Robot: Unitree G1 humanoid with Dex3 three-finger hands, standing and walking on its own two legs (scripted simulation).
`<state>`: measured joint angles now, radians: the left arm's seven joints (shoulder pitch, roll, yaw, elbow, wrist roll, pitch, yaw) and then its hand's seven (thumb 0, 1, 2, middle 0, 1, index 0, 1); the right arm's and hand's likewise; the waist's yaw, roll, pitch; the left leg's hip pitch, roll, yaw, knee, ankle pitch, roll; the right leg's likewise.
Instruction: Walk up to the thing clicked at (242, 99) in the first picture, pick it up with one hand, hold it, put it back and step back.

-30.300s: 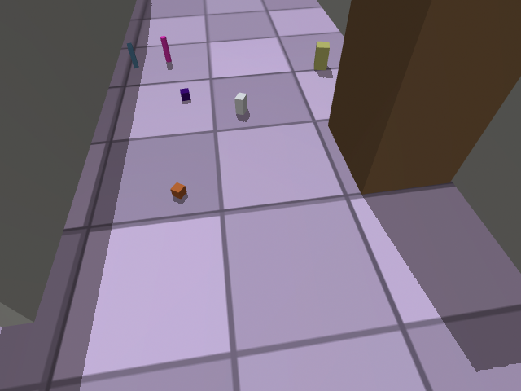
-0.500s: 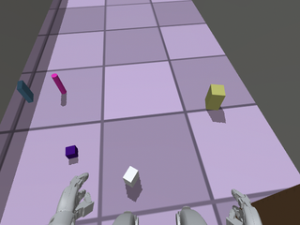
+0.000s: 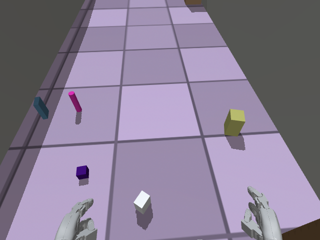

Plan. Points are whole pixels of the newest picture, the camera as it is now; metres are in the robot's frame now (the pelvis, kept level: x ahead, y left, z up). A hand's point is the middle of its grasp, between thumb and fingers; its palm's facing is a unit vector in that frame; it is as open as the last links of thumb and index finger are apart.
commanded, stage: home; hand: left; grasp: from above
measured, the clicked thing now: (142, 202) +0.42 +0.12 -0.66
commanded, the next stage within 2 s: stand in 1.92 s
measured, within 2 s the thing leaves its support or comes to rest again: neither
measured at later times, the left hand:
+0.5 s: hand (95, 231) +0.16 +0.17 -0.05, palm faces +0.03 -0.98 -0.21, open 7.4 cm
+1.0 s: hand (94, 229) +0.17 +0.18 -0.05, palm faces +0.03 -0.98 -0.20, open 7.4 cm
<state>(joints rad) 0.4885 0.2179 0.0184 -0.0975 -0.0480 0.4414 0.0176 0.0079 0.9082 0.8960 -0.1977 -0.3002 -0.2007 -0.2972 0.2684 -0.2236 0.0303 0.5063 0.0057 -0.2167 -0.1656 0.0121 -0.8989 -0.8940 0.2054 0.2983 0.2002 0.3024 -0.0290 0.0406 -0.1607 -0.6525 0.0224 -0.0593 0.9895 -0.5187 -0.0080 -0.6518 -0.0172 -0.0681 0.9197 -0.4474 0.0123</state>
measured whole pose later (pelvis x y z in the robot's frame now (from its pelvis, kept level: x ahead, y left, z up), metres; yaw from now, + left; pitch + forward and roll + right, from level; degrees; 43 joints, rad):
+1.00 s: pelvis +0.00 +0.00 +0.00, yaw +0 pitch +11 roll -3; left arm 0.50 0.23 0.02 -0.13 -0.05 0.44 0.02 0.01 0.91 0.90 -0.20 -0.30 -0.20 -0.30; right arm 0.29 -0.22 0.02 0.54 0.01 -0.22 -0.17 0.01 -0.90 -0.89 0.21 0.30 0.20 0.30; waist -0.03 0.05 -0.17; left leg -0.67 0.03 -0.06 1.01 -0.54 -0.01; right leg -0.67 -0.01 -0.06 0.94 -0.46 0.01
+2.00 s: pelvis -0.01 +0.00 +0.02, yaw +0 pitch +2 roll +0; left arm 0.23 0.29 0.03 0.61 0.05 0.07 0.02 0.01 0.91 0.90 -0.20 -0.30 -0.20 -0.30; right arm 0.19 -0.28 -0.03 0.83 -0.06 -0.04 -0.01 0.01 -0.90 -0.89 0.21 0.30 0.20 0.30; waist 0.02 -0.02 0.02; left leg -0.40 -0.01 -0.02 0.79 -0.42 0.01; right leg -0.43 -0.05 -0.03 0.78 -0.38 0.02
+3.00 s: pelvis -0.01 -0.01 +0.06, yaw +1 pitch -4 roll +0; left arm 0.12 0.29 0.03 1.15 0.02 0.00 0.01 0.00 0.91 0.90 -0.20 -0.30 -0.20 -0.30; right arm 0.14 -0.32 -0.02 1.13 -0.03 0.00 -0.02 0.01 -0.90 -0.89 0.20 0.30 0.20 0.30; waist 0.01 0.02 0.06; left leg -0.07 0.01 -0.05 0.34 -0.20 -0.02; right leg -0.10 -0.02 -0.07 0.34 -0.18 0.00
